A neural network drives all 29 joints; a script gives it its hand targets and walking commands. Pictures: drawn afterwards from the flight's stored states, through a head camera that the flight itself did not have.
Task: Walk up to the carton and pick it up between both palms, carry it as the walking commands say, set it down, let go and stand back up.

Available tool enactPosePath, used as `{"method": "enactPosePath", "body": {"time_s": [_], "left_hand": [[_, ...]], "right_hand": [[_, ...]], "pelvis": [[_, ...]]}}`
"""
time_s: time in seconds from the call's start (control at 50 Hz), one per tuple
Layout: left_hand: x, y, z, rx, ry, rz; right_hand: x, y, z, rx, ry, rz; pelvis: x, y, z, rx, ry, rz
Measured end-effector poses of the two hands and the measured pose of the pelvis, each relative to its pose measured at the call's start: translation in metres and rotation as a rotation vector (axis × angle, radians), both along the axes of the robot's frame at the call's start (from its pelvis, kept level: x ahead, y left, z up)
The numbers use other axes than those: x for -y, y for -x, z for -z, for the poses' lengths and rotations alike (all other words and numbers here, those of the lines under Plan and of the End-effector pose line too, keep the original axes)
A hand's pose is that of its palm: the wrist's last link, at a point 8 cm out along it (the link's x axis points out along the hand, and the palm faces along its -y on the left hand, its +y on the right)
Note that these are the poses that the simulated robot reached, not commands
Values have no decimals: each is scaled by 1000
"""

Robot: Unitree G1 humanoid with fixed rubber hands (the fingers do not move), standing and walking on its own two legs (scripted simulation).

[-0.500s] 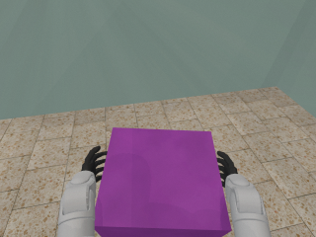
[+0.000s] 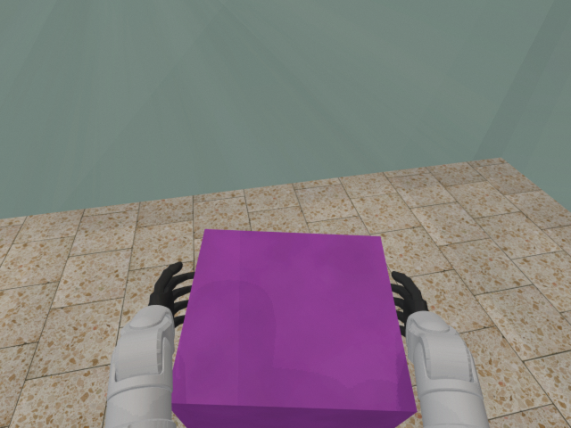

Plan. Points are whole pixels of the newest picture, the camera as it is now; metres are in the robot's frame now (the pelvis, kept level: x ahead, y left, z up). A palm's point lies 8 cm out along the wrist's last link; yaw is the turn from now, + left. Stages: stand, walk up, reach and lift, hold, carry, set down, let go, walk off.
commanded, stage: hold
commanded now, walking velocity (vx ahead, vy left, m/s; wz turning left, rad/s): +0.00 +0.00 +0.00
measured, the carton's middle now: (288, 340) +0.28 +0.00 -0.03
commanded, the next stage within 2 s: carry in 0.82 s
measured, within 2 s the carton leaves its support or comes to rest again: neither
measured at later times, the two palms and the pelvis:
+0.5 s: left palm (163, 314) +0.28 +0.18 +0.05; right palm (416, 322) +0.27 -0.18 +0.03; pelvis +0.01 +0.00 +0.00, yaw +0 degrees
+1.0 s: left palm (174, 313) +0.28 +0.16 +0.05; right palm (430, 320) +0.26 -0.20 +0.04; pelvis -0.01 -0.02 -0.02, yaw -3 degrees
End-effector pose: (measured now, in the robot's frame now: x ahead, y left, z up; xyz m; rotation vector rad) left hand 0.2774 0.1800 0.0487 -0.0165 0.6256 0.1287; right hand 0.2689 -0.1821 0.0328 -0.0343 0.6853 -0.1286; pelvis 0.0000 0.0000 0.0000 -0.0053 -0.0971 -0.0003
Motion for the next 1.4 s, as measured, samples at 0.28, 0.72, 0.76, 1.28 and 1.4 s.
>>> {"method": "enactPosePath", "body": {"time_s": [0.28, 0.72, 0.76, 1.28, 1.4], "left_hand": [[2, -3, -2, 9, -1, 4], [1, 2, 1, 9, 0, 3], [0, 3, 0, 11, -2, 3], [84, 35, -27, 38, 58, -41], [75, 54, -30, 33, 68, -77]], "right_hand": [[2, -2, -2, 9, -2, 5], [1, 2, -1, 9, 3, 2], [0, 3, -1, 11, 0, 3], [80, 36, -23, 38, -75, 69], [73, 44, -31, 30, -64, 47]], "pelvis": [[0, -4, 0, -2, -1, 3], [0, -3, 0, -2, -2, 4], [0, -3, 0, -1, -2, 4], [66, 18, 20, -185, -10, 5], [72, 24, 20, -159, -10, 7]]}}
